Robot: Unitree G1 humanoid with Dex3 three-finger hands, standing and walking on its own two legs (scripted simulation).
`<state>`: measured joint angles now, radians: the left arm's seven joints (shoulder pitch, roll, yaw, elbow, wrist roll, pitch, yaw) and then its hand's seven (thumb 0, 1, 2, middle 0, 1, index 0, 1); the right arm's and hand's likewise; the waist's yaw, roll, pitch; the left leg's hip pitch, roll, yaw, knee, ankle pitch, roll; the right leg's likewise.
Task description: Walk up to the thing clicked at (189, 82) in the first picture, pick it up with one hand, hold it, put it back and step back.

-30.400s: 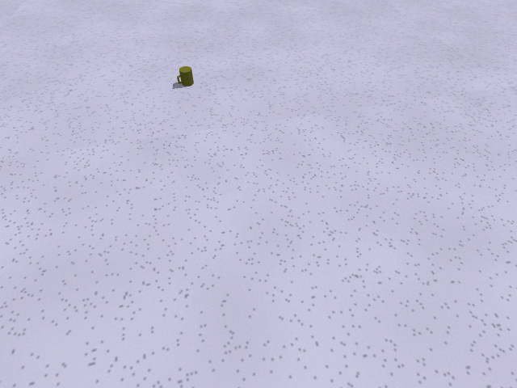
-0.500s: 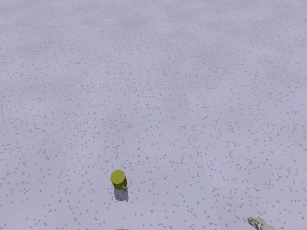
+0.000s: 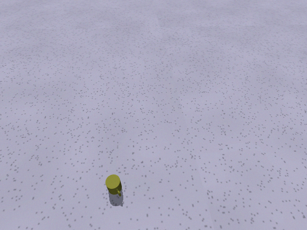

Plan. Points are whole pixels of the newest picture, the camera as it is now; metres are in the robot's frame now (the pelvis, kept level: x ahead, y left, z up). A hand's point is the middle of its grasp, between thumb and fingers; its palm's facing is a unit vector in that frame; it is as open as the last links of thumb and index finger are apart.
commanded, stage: walk up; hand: left
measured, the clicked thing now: (115, 186) +0.48 +0.23 -0.73
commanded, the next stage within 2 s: none
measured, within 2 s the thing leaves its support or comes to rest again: neither
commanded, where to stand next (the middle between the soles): +0.11 -0.01 m, yaw +2 degrees
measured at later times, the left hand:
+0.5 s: hand out of the picture +0.07 +0.26 -0.17, palm faces +0.00 -0.92 -0.38, open 7.4 cm
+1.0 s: hand out of the picture -0.06 +0.28 -0.16, palm faces +0.07 -0.91 -0.40, open 7.4 cm
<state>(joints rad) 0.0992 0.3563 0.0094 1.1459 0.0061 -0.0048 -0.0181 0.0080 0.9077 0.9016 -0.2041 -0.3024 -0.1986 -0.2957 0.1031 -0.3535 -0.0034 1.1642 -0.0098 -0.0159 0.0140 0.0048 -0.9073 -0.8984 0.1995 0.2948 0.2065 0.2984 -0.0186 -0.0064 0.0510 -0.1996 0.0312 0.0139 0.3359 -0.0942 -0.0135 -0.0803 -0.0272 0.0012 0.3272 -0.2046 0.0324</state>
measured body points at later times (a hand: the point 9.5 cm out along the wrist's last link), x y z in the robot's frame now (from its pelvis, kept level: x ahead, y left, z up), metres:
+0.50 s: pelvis -0.03 -0.02 -0.02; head +0.03 -0.01 +0.43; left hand +0.07 +0.31 -0.14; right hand +0.09 -0.33 -0.14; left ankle +0.06 +0.13 -0.75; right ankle -0.02 -0.14 -0.74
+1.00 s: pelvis -0.05 +0.00 -0.02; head -0.03 +0.00 +0.43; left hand -0.07 +0.33 -0.13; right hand +0.05 -0.31 -0.13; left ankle -0.08 +0.12 -0.75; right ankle -0.05 -0.14 -0.73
